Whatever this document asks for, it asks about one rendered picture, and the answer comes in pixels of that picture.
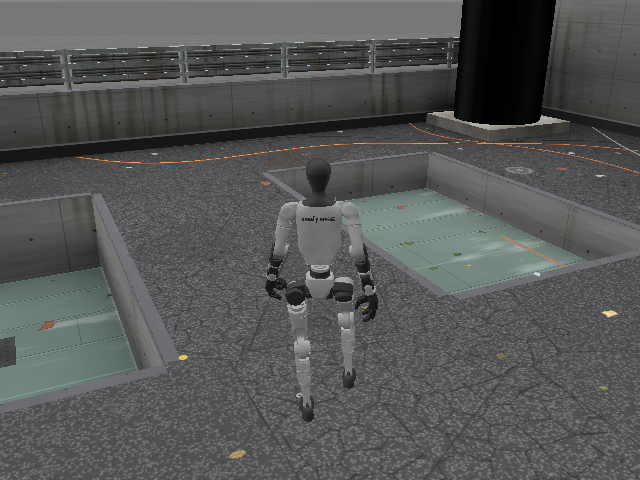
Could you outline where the left robot upper arm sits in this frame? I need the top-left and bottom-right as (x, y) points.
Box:
(273, 202), (298, 256)

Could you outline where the robot right forearm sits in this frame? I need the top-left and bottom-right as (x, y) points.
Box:
(355, 243), (376, 296)

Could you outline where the right robot upper arm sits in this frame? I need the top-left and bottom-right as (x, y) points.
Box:
(339, 201), (365, 259)

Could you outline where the robot left forearm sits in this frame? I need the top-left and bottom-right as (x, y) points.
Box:
(266, 241), (284, 281)

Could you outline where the right robot hand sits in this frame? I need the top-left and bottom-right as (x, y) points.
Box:
(355, 293), (378, 322)

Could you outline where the robot left foot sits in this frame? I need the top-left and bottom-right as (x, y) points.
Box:
(299, 395), (314, 422)

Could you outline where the left robot hand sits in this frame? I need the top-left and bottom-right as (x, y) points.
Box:
(265, 278), (288, 300)

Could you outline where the robot left shin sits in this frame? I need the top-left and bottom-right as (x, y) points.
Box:
(294, 341), (311, 408)

